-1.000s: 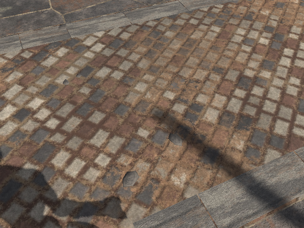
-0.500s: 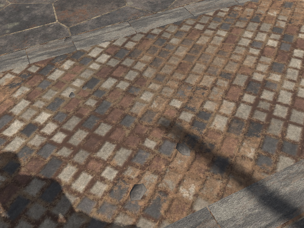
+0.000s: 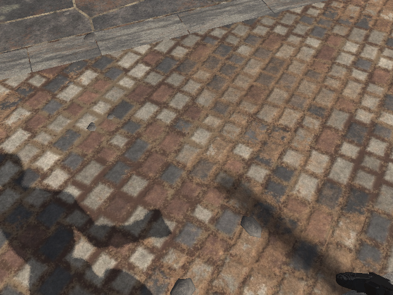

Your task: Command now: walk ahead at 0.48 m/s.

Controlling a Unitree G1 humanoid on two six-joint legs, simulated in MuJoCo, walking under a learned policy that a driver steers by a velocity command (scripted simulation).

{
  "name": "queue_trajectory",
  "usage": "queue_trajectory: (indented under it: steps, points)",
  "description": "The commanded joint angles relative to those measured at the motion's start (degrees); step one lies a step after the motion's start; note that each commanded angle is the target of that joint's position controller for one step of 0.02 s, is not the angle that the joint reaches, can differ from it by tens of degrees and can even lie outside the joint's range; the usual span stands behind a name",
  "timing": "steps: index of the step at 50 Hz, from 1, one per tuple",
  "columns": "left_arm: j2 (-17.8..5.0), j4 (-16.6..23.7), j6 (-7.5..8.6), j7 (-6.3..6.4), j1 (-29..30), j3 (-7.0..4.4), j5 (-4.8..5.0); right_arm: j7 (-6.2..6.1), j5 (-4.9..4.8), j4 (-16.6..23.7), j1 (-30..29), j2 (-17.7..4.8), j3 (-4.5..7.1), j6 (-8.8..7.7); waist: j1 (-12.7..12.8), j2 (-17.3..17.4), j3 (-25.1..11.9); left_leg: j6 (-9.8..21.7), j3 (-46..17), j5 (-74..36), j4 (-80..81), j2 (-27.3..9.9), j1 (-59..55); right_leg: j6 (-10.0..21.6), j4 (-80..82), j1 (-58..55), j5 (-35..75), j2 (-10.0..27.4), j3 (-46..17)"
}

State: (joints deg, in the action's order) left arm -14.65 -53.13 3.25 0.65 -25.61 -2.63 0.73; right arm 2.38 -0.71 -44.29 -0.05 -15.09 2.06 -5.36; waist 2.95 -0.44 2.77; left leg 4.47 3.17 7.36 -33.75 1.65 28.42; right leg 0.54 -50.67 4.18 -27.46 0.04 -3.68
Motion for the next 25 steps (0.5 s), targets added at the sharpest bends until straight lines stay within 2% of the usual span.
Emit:
queue_trajectory:
  steps: [1, 2, 3, 4, 6, 8, 10, 12, 14, 16, 18, 19, 20, 21, 22, 23, 24, 25]
  points:
    - [-8.53, 6.72, 3.35, -0.44, 3.81, -1.38, 2.44, -0.69, -0.09, -1.94, 15.05, -8.43, 2.65, 0.28, -8.24, 6.98, -10.19, 11.04, -34.54, 18.26, 19.66, -19.96, -37.53, 1.88, -26.76, 37.46, 2.85, 2.72, -2.85]
    - [-8.05, 7.23, 3.45, -0.07, 6.47, -1.43, 1.71, -0.57, 0.47, -1.60, 11.33, -7.27, 2.25, -0.05, -5.99, 2.66, -5.44, 9.93, -28.02, 11.41, 21.44, -17.88, -27.90, 1.96, -22.84, 35.09, 7.42, 5.42, -1.53]
    - [-7.77, 7.00, 2.96, 0.29, 6.35, -1.87, 0.70, -0.44, 1.26, -1.40, 9.29, -5.65, 1.81, -0.55, -3.79, 3.21, -4.06, 8.86, -23.12, 6.11, 22.77, -15.42, -22.03, 2.04, -19.39, 31.30, 10.30, 7.46, -1.80]
    - [-6.38, 6.46, 2.24, 0.32, 4.69, -1.73, 0.36, -0.33, 1.62, -1.61, 8.51, -5.18, 1.70, -0.75, -2.25, 4.49, -3.91, 8.83, -20.39, 4.10, 24.40, -14.12, -18.43, 1.87, -17.99, 28.12, 11.77, 8.29, -1.97]
    - [-4.63, 6.78, 1.34, 0.51, 4.61, -1.45, -0.32, -0.17, 0.84, -2.49, 9.56, -5.78, 1.80, -1.20, -1.20, 4.50, -2.68, 10.27, -17.92, 0.95, 26.63, -13.03, -14.40, 0.90, -14.46, 27.27, 12.65, 8.80, -0.95]
    - [-5.12, 8.89, 1.18, 0.94, 8.95, -1.51, -1.28, -0.75, 0.76, -3.20, 10.85, -7.58, 2.07, -1.30, -1.22, 3.03, -0.15, 11.18, -14.89, -12.73, 26.83, -12.71, -12.47, -1.32, -7.95, 29.22, 15.87, 8.29, 0.07]
    - [-4.40, 10.39, 1.56, 0.94, 13.20, -1.13, -1.83, -1.61, 0.89, -3.72, 12.25, -8.91, 2.42, -0.69, -1.96, 2.40, -0.26, 9.68, -10.43, -26.31, 24.26, -10.43, -12.62, -2.69, 1.93, 28.21, 22.10, 6.62, 1.12]
    - [-3.27, 11.54, 1.88, 0.57, 18.05, -0.58, -1.67, -2.22, 0.31, -4.12, 14.72, -10.31, 2.85, 0.23, -3.90, 2.85, -1.58, 7.33, -7.92, -28.42, 21.63, -7.98, -12.63, -2.91, 11.21, 24.32, 29.29, 3.52, 2.37]
    - [-3.90, 12.59, 1.85, 0.19, 21.56, -0.59, -1.04, -2.75, -0.38, -4.83, 17.63, -11.24, 3.12, 1.28, -5.33, 3.70, -2.99, 6.59, -9.61, -25.38, 19.57, -8.25, -14.97, -3.22, 16.31, 22.38, 33.18, 1.21, 2.04]
    - [-5.15, 13.55, 1.72, -0.09, 23.55, -0.80, -0.87, -3.31, -0.81, -5.09, 18.68, -11.01, 3.21, 2.37, -5.49, 4.58, -3.45, 5.92, -12.83, -22.34, 16.33, -9.45, -18.35, -2.95, 19.90, 22.28, 31.98, 0.52, 0.22]
    - [-7.58, 13.56, 1.93, -0.30, 22.33, -1.54, -1.23, -3.93, -0.88, -4.49, 17.74, -10.93, 3.47, 3.13, -4.07, 5.54, -4.61, 4.54, -16.79, -19.41, 11.68, -10.50, -21.13, -1.88, 23.11, 20.24, 29.32, 0.65, -1.56]
    - [-8.52, 12.79, 2.24, -0.28, 19.90, -1.91, -1.44, -4.17, -0.85, -3.82, 16.47, -10.55, 3.50, 3.43, -2.70, 5.74, -5.59, 3.61, -17.86, -18.48, 8.38, -9.90, -21.43, -0.97, 25.22, 17.07, 29.79, 0.73, -1.29]
    - [-9.85, 11.77, 2.67, 0.02, 16.27, -2.41, -1.90, -4.18, -0.73, -3.05, 15.78, -9.04, 3.14, 3.61, -1.01, 4.39, -7.72, 1.72, -17.06, -16.02, 2.53, -6.81, -19.93, 0.63, 28.97, 10.32, 35.53, 2.10, -0.78]
    - [-13.33, 11.76, 2.78, 0.60, 11.36, -3.06, -3.13, -4.01, 0.44, -1.05, 16.28, -5.69, 2.03, 3.50, -0.05, -2.63, -15.18, -0.81, -14.34, -1.73, -10.82, -1.96, -12.87, 4.49, 25.95, -3.49, 53.90, 12.02, -8.25]
    - [-13.86, 12.86, 1.60, 0.85, 11.81, -2.77, -3.44, -3.73, 0.79, -2.31, 28.09, -1.62, 1.01, 3.28, -4.60, -15.72, -21.95, -4.13, -10.16, 36.10, -26.75, 5.48, 1.43, 13.84, 21.41, -18.42, 72.11, 25.93, -21.65]
    - [-11.28, 13.33, 0.51, 0.29, 12.01, -2.50, -1.81, -3.55, -0.57, -2.99, 30.90, -7.24, 1.80, 3.70, -3.84, -14.62, -26.00, -5.15, -11.21, 35.10, -34.97, 2.03, 4.80, 16.96, 24.92, -16.69, 56.56, 28.17, -27.76]
    - [-8.01, 14.40, -0.12, 0.41, 14.94, -1.70, -1.30, -3.98, -1.35, -2.46, 25.20, -10.65, 3.15, 4.82, -2.77, -8.19, -19.41, -6.52, -9.85, 29.90, -37.94, -0.39, 7.95, 14.63, 27.50, -11.32, 43.29, 23.67, -22.10]
    - [-6.88, 14.36, -0.67, 0.64, 18.04, -1.25, -1.36, -4.59, -1.31, -1.52, 21.19, -10.68, 3.58, 6.12, -2.99, -5.35, -14.23, -7.74, -8.45, 25.65, -37.62, -2.10, 9.02, 12.36, 29.57, -5.07, 34.86, 20.10, -16.69]
